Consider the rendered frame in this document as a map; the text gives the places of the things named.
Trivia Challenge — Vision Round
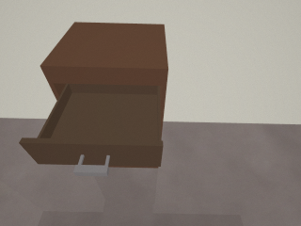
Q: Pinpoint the drawer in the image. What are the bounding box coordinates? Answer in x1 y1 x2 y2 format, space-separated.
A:
19 84 164 167

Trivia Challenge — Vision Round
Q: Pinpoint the handle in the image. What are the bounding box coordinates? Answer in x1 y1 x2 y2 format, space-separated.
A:
73 154 110 177

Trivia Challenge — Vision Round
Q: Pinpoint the cabinet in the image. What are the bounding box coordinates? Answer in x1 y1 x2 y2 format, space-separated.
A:
40 22 168 169

